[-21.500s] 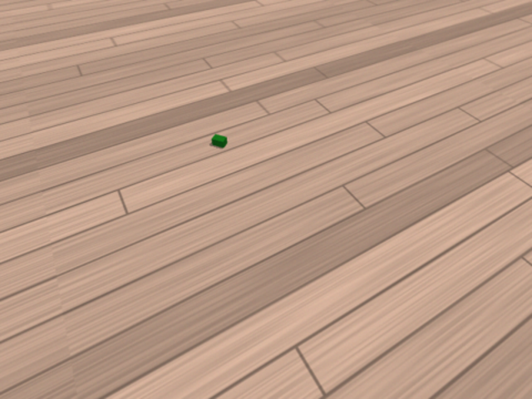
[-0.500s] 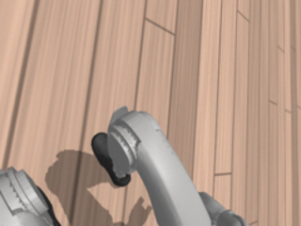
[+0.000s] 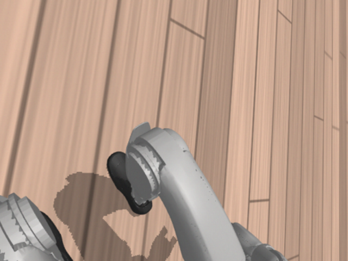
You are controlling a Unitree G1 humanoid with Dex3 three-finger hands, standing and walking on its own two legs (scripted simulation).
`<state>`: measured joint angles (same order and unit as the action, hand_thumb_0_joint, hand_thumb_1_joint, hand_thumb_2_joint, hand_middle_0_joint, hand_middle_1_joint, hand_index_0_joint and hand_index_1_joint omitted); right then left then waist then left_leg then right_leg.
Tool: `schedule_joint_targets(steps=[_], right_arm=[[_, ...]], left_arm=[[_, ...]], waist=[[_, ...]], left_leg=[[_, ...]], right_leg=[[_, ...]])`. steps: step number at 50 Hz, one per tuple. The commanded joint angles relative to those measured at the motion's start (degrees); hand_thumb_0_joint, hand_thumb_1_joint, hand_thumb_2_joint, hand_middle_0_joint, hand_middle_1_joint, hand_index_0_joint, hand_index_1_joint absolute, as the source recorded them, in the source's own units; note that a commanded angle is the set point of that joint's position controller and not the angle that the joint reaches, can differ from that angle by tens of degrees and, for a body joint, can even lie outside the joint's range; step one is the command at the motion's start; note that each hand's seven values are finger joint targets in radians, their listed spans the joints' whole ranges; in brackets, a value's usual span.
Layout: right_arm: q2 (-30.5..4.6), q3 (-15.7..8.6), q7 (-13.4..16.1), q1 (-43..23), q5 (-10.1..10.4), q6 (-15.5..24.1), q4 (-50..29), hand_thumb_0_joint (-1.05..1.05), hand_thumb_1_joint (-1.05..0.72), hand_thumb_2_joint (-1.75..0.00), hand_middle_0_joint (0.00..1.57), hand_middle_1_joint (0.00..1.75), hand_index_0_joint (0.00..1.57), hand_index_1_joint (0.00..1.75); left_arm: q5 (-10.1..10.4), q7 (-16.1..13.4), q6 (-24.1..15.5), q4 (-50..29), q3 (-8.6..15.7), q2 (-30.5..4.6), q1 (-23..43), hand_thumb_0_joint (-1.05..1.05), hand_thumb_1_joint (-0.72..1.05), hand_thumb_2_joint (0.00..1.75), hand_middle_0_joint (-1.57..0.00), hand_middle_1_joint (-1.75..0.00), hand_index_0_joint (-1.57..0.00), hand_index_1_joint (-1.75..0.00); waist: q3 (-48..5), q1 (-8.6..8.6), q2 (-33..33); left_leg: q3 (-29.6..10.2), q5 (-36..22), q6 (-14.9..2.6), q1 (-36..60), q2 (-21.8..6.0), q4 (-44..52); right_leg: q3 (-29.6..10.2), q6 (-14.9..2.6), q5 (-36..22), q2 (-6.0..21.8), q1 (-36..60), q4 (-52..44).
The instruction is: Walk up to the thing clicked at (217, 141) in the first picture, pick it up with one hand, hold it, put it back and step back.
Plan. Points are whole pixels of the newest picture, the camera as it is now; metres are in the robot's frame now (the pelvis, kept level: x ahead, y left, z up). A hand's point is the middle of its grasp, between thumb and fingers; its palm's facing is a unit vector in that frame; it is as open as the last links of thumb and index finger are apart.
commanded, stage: settle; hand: left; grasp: from above
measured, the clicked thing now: out of the picture +0.50 +0.35 -0.30
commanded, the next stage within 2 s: lift in 0.78 s
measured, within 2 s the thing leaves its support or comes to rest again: leaves its support in 0.14 s
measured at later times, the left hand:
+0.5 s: hand out of the picture +0.49 +0.37 -0.20, palm faces -0.43 -0.14 -0.89, open 7.6 cm
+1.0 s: hand out of the picture +0.49 +0.36 -0.13, palm faces -0.43 -0.13 -0.89, open 7.6 cm
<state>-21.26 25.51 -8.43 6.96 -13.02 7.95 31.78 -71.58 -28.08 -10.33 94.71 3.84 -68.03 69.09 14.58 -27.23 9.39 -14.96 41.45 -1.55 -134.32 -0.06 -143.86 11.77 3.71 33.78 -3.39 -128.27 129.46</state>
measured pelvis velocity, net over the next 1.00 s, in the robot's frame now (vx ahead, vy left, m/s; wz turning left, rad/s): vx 0.00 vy -0.01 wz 0.11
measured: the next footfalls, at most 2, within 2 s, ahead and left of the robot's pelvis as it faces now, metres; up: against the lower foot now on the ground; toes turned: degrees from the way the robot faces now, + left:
none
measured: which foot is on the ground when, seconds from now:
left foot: down 0.00-1.00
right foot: down 0.00-1.00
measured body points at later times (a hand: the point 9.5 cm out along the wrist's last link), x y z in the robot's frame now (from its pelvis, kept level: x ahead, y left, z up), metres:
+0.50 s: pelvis +0.00 +0.00 +0.01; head +0.28 +0.14 +0.34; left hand +0.51 +0.37 -0.14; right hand +0.06 -0.26 -0.04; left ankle +0.06 +0.12 -0.29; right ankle +0.14 -0.12 -0.29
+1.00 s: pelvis +0.00 -0.01 +0.02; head +0.26 +0.12 +0.37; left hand +0.51 +0.36 -0.08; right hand +0.08 -0.27 -0.05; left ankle +0.06 +0.11 -0.29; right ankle +0.14 -0.12 -0.29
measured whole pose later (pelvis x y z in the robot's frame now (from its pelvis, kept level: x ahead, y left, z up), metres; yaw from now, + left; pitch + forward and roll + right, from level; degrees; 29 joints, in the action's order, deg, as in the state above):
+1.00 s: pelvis +0.00 -0.01 +0.02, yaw +6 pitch +36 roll -13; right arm -19.3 11.3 -6.6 11.3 -6.6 -2.9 30.3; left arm -67.6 -7.4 -5.3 71.6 1.3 -51.4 63.1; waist 1.8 -19.0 -0.1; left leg -9.2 38.5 -1.1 -133.9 1.7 -136.1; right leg 7.2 1.9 34.5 -0.2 -129.0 127.0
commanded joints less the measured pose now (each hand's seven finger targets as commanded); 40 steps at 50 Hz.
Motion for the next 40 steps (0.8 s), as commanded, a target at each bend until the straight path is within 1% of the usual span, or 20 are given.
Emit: schedule_joint_targets(steps=[1, 2, 4, 6, 9, 11, 13, 14, 17, 18, 20, 22, 24, 26, 27, 30, 31, 33, 37, 40], right_arm=[[-20.1, -6.5, 0.9, 12.3, 0.2, -1.2, 1.9, 0.0, -0.91, -0.9, 0.2, 0.3, 0.2, 0.3], [-20.1, -6.8, 1.1, 12.3, 0.2, -1.2, 1.8, 0.0, -0.91, -0.9, 0.2, 0.3, 0.2, 0.3], [-20.2, -7.7, 0.9, 13.3, 0.2, -1.4, 2.5, 0.0, -0.91, -0.9, 0.2, 0.3, 0.2, 0.3], [-20.3, -8.6, 0.3, 13.8, 0.3, -1.7, 2.6, 0.0, -0.91, -0.9, 0.2, 0.3, 0.2, 0.3], [-19.5, -9.6, 0.1, 14.3, 0.7, -2.6, 2.4, 0.0, -0.91, -0.9, 0.2, 0.3, 0.2, 0.3], [-18.9, -10.5, -0.2, 14.8, 0.9, -3.3, 2.8, 0.0, -0.91, -0.9, 0.2, 0.3, 0.2, 0.3], [-18.8, -11.6, -0.4, 15.1, 1.4, -3.9, 2.7, 0.0, -0.91, -0.9, 0.2, 0.3, 0.2, 0.3], [-18.9, -12.0, -0.6, 15.5, 1.6, -4.2, 2.7, 0.0, -0.91, -0.9, 0.2, 0.3, 0.2, 0.3], [-18.6, -13.6, -0.5, 15.8, 2.4, -5.3, 2.3, 0.0, -0.9, -0.9, 0.2, 0.3, 0.2, 0.3], [-18.6, -14.1, -0.3, 15.6, 2.7, -5.7, 2.2, 0.0, -0.9, -0.9, 0.2, 0.3, 0.2, 0.3], [-18.8, -15.2, -0.2, 15.5, 3.2, -6.5, 1.4, 0.0, -0.9, -0.9, 0.2, 0.3, 0.2, 0.3], [-17.8, -15.6, 0.1, 16.3, 3.8, -7.0, 1.2, 0.0, -0.9, -0.9, 0.2, 0.3, 0.2, 0.3], [-17.9, -16.7, 0.3, 16.6, 4.1, -7.4, 1.2, 0.0, -0.9, -0.9, 0.2, 0.3, 0.2, 0.3], [-17.4, -16.8, 0.5, 17.3, 4.4, -7.8, 1.2, 0.0, -0.9, -0.9, 0.2, 0.3, 0.2, 0.3], [-17.2, -17.3, 0.7, 16.5, 4.7, -7.9, 0.5, 0.0, -0.9, -0.9, 0.2, 0.3, 0.2, 0.3], [-16.5, -17.8, 1.1, 16.8, 4.9, -8.1, 0.5, 0.0, -0.9, -0.9, 0.2, 0.3, 0.2, 0.3], [-16.6, -18.1, 1.2, 16.3, 5.0, -8.1, -0.8, 0.0, -0.9, -0.9, 0.2, 0.3, 0.2, 0.3], [-16.5, -18.6, 1.4, 16.3, 5.3, -8.5, -0.5, 0.0, -0.9, -0.9, 0.2, 0.3, 0.2, 0.3], [-15.4, -19.3, 1.6, 16.9, 5.4, -9.1, -1.1, 0.0, -0.9, -0.9, 0.2, 0.3, 0.2, 0.3], [-14.8, -19.4, 2.1, 17.0, 5.4, -9.9, -1.2, 0.0, -0.9, -0.9, 0.2, 0.3, 0.2, 0.3]], left_arm=[[0.9, -1.0, 0.9, -7.4, 0.9, -13.2, 11.7, 0.0, 0.63, 0.17, -1.02, -0.24, -1.05, -0.22], [0.7, -0.8, 0.9, -9.4, 1.8, -14.5, 13.0, 0.0, 0.64, 0.16, -1.02, -0.26, -1.05, -0.23], [0.2, -0.1, 0.8, -14.9, 3.7, -16.3, 14.9, 0.0, 0.67, 0.19, -1.04, -0.27, -1.07, -0.24], [0.4, 1.1, 1.0, -15.1, 3.6, -13.6, 13.7, 0.0, 0.69, 0.18, -1.06, -0.27, -1.09, -0.24], [1.0, 2.6, 1.5, -15.7, 3.0, -11.9, 12.4, 0.0, 0.78, 0.18, -1.1, -0.28, -1.14, -0.24], [0.8, 4.2, 2.0, -19.4, 3.8, -11.9, 11.8, 0.0, 0.82, 0.21, -1.13, -0.29, -1.17, -0.26], [1.5, 6.0, 2.5, -19.1, 2.6, -8.1, 9.6, 0.0, 0.83, 0.22, -1.14, -0.29, -1.18, -0.26], [1.9, 7.0, 2.7, -20.3, 1.7, -6.5, 9.7, 0.0, 0.83, 0.24, -1.15, -0.3, -1.18, -0.27], [2.3, 9.3, 3.0, -24.1, 2.4, -6.2, 10.1, 0.0, 0.87, 0.24, -1.17, -0.3, -1.21, -0.26], [2.6, 9.9, 3.0, -24.3, 1.9, -5.1, 9.7, 0.0, 0.89, 0.23, -1.19, -0.28, -1.22, -0.25], [3.0, 11.1, 3.1, -23.5, 0.3, -1.7, 8.9, 0.0, 0.9, 0.23, -1.19, -0.28, -1.23, -0.25], [2.4, 12.0, 3.0, -26.6, 0.9, -3.2, 10.4, 0.0, 0.91, 0.24, -1.2, -0.28, -1.24, -0.25], [2.4, 12.9, 2.7, -27.1, 0.1, -1.1, 11.0, 0.0, 0.92, 0.24, -1.22, -0.26, -1.25, -0.23], [2.3, 12.9, 2.8, -27.5, 0.7, -1.2, 11.3, 0.0, 0.91, 0.25, -1.21, -0.26, -1.24, -0.24], [2.5, 13.2, 2.7, -28.7, -0.7, 0.5, 13.1, 0.0, 0.91, 0.24, -1.22, -0.25, -1.24, -0.22], [2.1, 13.4, 3.0, -27.6, 0.0, 0.0, 13.0, 0.0, 0.91, 0.24, -1.22, -0.25, -1.24, -0.22], [2.1, 13.8, 2.9, -30.8, -0.5, 0.5, 15.1, 0.0, 0.9, 0.22, -1.21, -0.24, -1.23, -0.21], [1.7, 14.3, 3.2, -29.8, -0.2, 0.4, 13.9, 0.0, 0.9, 0.25, -1.22, -0.24, -1.24, -0.22], [2.5, 15.3, 4.1, -29.8, -0.8, 2.5, 14.5, 0.0, 0.91, 0.25, -1.21, -0.27, -1.24, -0.24], [2.8, 16.2, 4.5, -32.0, -0.4, 1.3, 16.0, 0.0, 0.92, 0.28, -1.23, -0.27, -1.25, -0.24]], waist=[[-36.6, -3.88, -35.8], [-37.4, -3.09, -36.6], [-42.3, -1.82, -42.4], [-42.3, -2.14, -42.7], [-42.4, -1.71, -41.4], [-45.9, 0.28, -42.9], [-45.0, 0.21, -41.7], [-43.7, -0.51, -40.5], [-44.8, 1.02, -39.8], [-45.0, 1.67, -40.1], [-43.8, 1.66, -38.3], [-45.6, 2.4, -37.3], [-46.2, 2.42, -37.7], [-47.1, 2.67, -36.0], [-47.6, 2.88, -35.4], [-48.0, 3.62, -35.3], [-48.7, 3.65, -36.1], [-50.6, 4.77, -38.0], [-51.1, 4.25, -35.4], [-55.2, 4.95, -35.5]], left_leg=[[3.5, -16.6, 1.99, 28.4, -3.7, 14.8], [3.7, -16.2, 2.12, 29.0, -3.7, 14.7], [3.3, -20.5, 2.99, 34.6, -4.0, 14.7], [2.7, -22.6, 3.4, 35.4, -4.0, 14.3], [3.9, -21.1, 2.8, 33.2, -3.5, 14.9], [4.7, -22.9, 2.74, 34.3, -3.2, 14.6], [4.8, -22.5, 2.75, 33.5, -2.9, 14.9], [4.8, -21.9, 2.55, 32.6, -2.8, 15.2], [4.7, -19.6, 2.56, 32.0, -2.4, 16.5], [4.7, -19.6, 2.73, 32.9, -2.4, 16.8], [4.4, -16.5, 2.45, 31.4, -1.8, 17.9], [5.1, -15.9, 2.01, 31.1, -1.5, 18.5], [5.7, -16.1, 1.99, 31.3, -1.1, 18.5], [5.6, -17.5, 1.88, 31.8, -1.0, 18.6], [6.3, -16.2, 1.62, 30.9, -0.6, 18.5], [7.1, -14.7, 1.42, 29.7, -0.2, 19.1], [7.1, -16.1, 1.65, 31.1, 0.0, 19.3], [6.6, -17.0, 2.03, 33.7, 0.1, 20.5], [8.5, -15.4, 1.25, 31.2, 0.5, 20.6], [9.6, -16.5, 1.0, 31.8, 0.5, 20.6]], right_leg=[[4.3, -5.21, -13.4, -1.0, 23.9, -9.8], [4.1, -5.49, -12.8, -0.9, 23.0, -10.0], [4.0, -5.93, -14.3, -0.4, 22.2, -9.2], [4.5, -6.23, -14.8, -0.2, 20.1, -8.7], [4.1, -6.13, -14.7, -0.6, 22.6, -9.5], [3.6, -6.32, -15.7, -0.6, 23.3, -9.6], [3.7, -6.63, -14.9, -0.5, 21.8, -9.8], [3.6, -6.55, -14.7, -0.4, 21.4, -10.0], [3.2, -6.78, -12.8, -0.1, 19.6, -10.2], [3.1, -7.0, -12.3, 0.0, 18.3, -10.2], [3.3, -7.13, -10.3, 0.0, 16.5, -10.1], [2.6, -6.86, -10.4, 0.0, 18.0, -10.2], [2.3, -6.99, -10.4, 0.1, 17.7, -10.2], [2.1, -6.96, -11.3, 0.3, 17.6, -10.2], [1.8, -7.06, -10.4, 0.1, 17.4, -10.4], [1.2, -7.05, -9.5, 0.4, 17.3, -10.7], [1.1, -7.14, -10.5, 0.6, 17.0, -10.7], [1.1, -7.32, -10.5, 0.8, 15.2, -9.8], [0.1, -7.09, -9.8, 0.9, 18.5, -11.9], [-0.5, -6.97, -10.6, 0.6, 21.1, -12.2]])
